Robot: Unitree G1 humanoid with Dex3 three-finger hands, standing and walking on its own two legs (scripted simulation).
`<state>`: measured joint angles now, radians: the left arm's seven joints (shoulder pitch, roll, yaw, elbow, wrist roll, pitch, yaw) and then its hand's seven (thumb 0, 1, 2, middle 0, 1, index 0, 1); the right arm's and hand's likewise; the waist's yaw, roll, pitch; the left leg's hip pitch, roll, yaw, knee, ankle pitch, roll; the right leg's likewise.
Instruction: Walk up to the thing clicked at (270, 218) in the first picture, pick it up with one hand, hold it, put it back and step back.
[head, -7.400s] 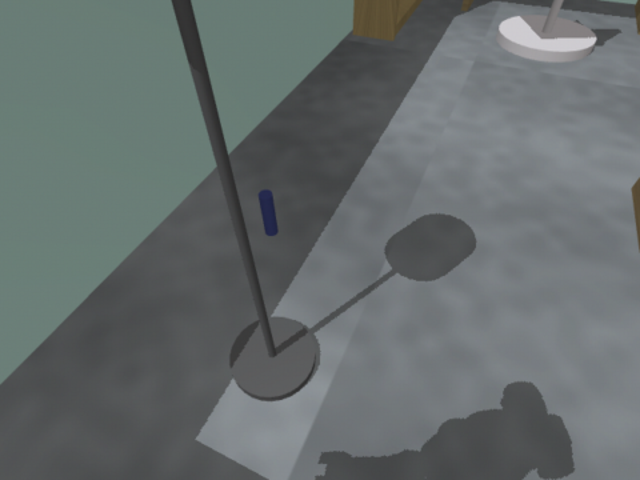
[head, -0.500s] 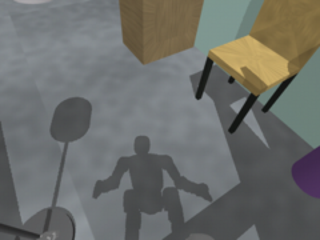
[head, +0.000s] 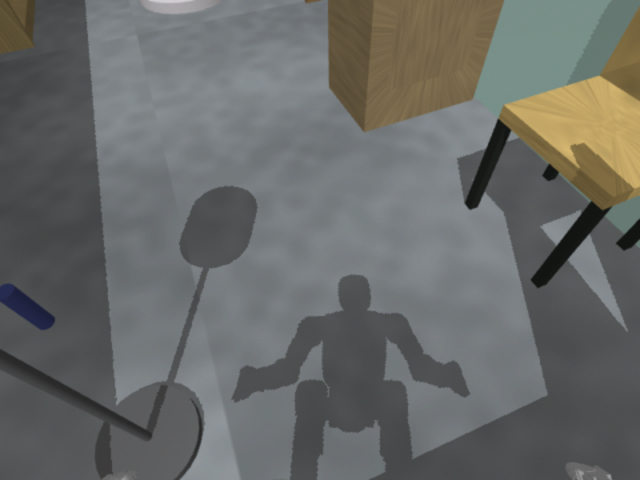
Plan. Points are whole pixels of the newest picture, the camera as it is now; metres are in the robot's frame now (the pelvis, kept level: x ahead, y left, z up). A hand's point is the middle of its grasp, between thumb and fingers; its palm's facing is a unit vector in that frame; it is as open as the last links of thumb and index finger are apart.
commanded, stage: walk up
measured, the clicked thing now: (26, 308) +0.67 +0.99 -0.65
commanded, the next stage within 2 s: stand in 0.86 s
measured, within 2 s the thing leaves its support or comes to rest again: neither
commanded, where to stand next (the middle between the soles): +0.05 -0.02 m, yaw +2 degrees
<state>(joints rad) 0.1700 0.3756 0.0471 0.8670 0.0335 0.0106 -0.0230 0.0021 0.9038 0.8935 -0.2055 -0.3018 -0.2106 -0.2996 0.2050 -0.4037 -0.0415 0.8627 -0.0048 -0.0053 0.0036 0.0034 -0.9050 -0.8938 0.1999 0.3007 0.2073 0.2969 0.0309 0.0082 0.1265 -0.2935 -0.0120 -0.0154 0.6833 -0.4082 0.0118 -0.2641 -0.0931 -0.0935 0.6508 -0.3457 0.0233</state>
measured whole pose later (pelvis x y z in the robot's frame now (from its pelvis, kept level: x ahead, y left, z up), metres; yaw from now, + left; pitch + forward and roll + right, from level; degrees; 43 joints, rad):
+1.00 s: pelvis -0.01 -0.02 +0.02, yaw +3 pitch -2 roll +0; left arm 0.10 0.35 0.01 1.13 0.01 -0.01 -0.02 0.00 0.91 0.89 -0.20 -0.30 -0.21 -0.30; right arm 0.12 -0.36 0.00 1.12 -0.01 -0.02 0.01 0.00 -0.91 -0.89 0.20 0.30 0.21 0.30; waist 0.01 -0.01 0.06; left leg -0.17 0.00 -0.07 0.38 -0.17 -0.02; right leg -0.11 -0.03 -0.03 0.35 -0.20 0.02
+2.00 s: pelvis +0.00 -0.03 +0.03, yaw +2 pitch -2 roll +0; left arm 0.11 0.36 0.00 1.12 0.01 -0.01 -0.01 0.00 0.91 0.89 -0.20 -0.30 -0.21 -0.30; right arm 0.10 -0.35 0.01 1.13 0.00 -0.01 0.01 0.00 -0.91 -0.89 0.20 0.30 0.21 0.30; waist 0.00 0.00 0.06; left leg -0.14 0.01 -0.05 0.33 -0.17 -0.03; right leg -0.10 -0.02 -0.01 0.33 -0.20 0.02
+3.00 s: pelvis +0.00 -0.03 +0.03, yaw +1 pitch -2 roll +0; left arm 0.13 0.36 0.00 1.11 0.01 -0.01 -0.01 0.00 0.91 0.89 -0.20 -0.30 -0.21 -0.30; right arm 0.12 -0.35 0.01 1.13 0.00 -0.01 0.01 0.00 -0.91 -0.89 0.20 0.30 0.21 0.30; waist 0.00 0.00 0.06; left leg -0.13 0.02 -0.04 0.33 -0.17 -0.03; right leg -0.09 -0.02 0.00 0.33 -0.21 0.01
